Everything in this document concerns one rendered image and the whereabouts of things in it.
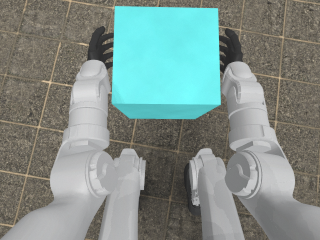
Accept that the left robot hand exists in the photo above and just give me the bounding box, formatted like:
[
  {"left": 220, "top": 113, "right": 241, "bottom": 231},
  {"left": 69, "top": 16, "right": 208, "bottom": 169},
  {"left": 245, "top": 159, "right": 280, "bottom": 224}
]
[{"left": 87, "top": 26, "right": 114, "bottom": 70}]

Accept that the right robot upper arm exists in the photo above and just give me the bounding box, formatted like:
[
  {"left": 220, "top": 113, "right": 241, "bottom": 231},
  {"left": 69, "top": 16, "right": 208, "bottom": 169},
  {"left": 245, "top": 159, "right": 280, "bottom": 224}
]
[{"left": 224, "top": 150, "right": 320, "bottom": 240}]

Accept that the carton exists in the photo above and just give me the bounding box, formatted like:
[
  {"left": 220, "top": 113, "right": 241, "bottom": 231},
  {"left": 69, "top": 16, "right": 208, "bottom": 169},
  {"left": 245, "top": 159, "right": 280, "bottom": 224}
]
[{"left": 111, "top": 6, "right": 221, "bottom": 120}]

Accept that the left robot upper arm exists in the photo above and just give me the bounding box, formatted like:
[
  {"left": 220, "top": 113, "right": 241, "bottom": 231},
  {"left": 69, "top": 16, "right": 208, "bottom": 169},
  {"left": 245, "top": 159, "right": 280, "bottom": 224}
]
[{"left": 0, "top": 149, "right": 118, "bottom": 240}]

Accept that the right robot hand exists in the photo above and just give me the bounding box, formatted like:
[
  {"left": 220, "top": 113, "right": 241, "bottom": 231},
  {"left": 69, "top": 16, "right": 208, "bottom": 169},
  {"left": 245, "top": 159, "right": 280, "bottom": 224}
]
[{"left": 219, "top": 28, "right": 243, "bottom": 74}]

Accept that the robot left shin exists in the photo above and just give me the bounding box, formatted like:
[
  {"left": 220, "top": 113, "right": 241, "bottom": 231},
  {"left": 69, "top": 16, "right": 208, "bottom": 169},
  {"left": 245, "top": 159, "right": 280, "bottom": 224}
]
[{"left": 113, "top": 148, "right": 140, "bottom": 195}]

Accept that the left robot forearm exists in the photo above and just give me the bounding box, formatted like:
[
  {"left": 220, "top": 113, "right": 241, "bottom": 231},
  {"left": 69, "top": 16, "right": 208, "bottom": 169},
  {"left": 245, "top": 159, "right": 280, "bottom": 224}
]
[{"left": 50, "top": 59, "right": 111, "bottom": 187}]

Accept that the robot left thigh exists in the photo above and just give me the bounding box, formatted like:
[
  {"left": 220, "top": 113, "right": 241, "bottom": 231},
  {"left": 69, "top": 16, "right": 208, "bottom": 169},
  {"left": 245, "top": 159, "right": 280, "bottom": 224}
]
[{"left": 98, "top": 154, "right": 146, "bottom": 240}]

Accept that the right robot forearm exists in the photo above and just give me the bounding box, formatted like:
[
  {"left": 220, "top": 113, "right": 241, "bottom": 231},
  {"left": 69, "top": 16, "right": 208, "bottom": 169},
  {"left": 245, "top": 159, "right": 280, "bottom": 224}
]
[{"left": 221, "top": 61, "right": 288, "bottom": 161}]

